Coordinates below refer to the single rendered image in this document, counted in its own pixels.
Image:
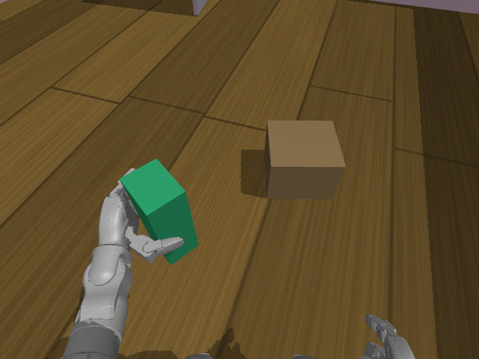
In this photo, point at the left robot arm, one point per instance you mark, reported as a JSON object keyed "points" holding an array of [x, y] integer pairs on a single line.
{"points": [[98, 329]]}

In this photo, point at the left robot hand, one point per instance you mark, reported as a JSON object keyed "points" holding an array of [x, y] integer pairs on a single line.
{"points": [[118, 225]]}

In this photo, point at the right robot hand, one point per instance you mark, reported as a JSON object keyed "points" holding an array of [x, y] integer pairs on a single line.
{"points": [[395, 347]]}

